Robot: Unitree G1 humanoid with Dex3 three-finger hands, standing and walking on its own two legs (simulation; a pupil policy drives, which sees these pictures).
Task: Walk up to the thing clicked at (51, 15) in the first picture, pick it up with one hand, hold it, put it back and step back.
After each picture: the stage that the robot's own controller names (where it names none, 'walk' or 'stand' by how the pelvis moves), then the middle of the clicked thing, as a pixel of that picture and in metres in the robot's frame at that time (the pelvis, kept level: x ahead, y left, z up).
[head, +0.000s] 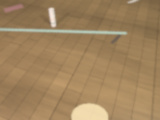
stand; (52, 17) +1.89 +0.40 -0.66
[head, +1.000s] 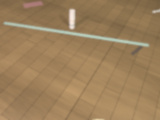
walk; (72, 19) +1.78 +0.14 -0.63
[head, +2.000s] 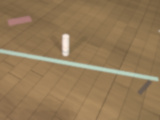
walk; (65, 45) +1.25 +0.13 -0.64
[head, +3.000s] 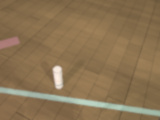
walk; (58, 78) +0.83 +0.18 -0.65
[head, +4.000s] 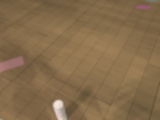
walk; (60, 112) +0.53 +0.21 -0.62
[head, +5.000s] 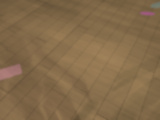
stand; out of the picture +0.38 +0.16 -0.65
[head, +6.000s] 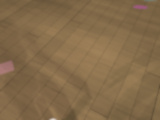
stand; out of the picture +0.37 +0.19 -0.65
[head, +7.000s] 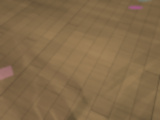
stand; out of the picture +0.37 +0.20 -0.65
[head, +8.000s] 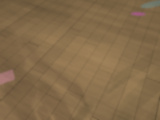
stand; out of the picture +0.35 +0.18 -0.66
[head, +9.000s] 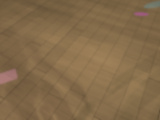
stand; out of the picture +0.35 +0.18 -0.66
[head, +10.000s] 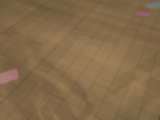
stand; out of the picture +0.35 +0.18 -0.66
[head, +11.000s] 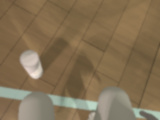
go down; (33, 66) +0.44 +0.18 -0.32
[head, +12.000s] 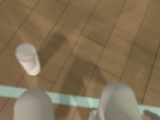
go down; (30, 61) +0.45 +0.19 -0.27
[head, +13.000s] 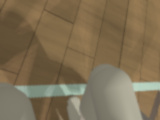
close in; out of the picture +0.44 +0.23 -0.17
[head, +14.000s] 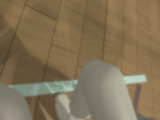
close; out of the picture +0.44 +0.25 -0.16
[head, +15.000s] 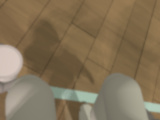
lift; (5, 69) +0.34 +0.23 -0.09
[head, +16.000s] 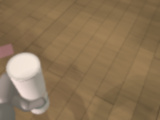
lift; (33, 89) +0.31 +0.16 +0.06
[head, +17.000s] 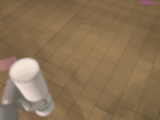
hold; (36, 91) +0.31 +0.16 +0.04
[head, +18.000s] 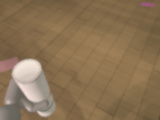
hold; (38, 92) +0.31 +0.16 +0.04
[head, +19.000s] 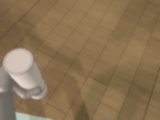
crouch; (30, 78) +0.36 +0.17 -0.02
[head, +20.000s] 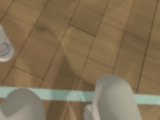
lower; out of the picture +0.48 +0.22 -0.06
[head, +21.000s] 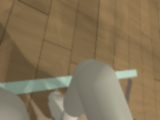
lower; out of the picture +0.45 +0.25 -0.18
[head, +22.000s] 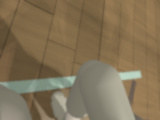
lower; out of the picture +0.44 +0.25 -0.17
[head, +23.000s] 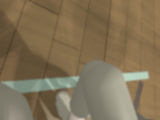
lower; out of the picture +0.43 +0.25 -0.17
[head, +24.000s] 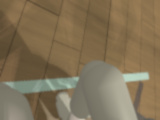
lower; out of the picture +0.43 +0.25 -0.17
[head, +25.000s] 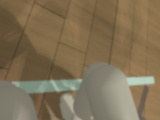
open; out of the picture +0.42 +0.23 -0.17
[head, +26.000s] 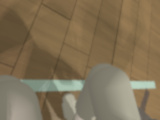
stand; out of the picture +0.42 +0.23 -0.17
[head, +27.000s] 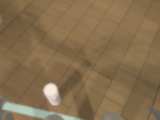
stand; (53, 95) +0.40 +0.16 -0.47
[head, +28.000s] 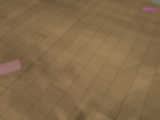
stand; out of the picture +0.36 +0.14 -0.60
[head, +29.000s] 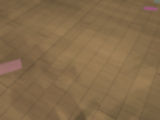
stand; out of the picture +0.37 +0.15 -0.60
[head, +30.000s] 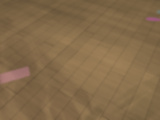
stand; out of the picture +0.38 +0.14 -0.65
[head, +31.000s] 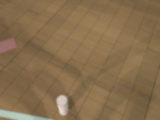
walk; (63, 105) +0.44 +0.12 -0.64
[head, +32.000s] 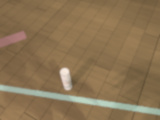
walk; (66, 79) +0.70 +0.17 -0.63
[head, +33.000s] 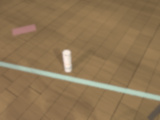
stand; (67, 61) +1.01 +0.17 -0.63
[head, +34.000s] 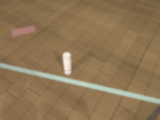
stand; (67, 63) +1.00 +0.14 -0.66
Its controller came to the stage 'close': yes
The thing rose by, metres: 0.68
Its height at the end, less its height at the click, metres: +0.00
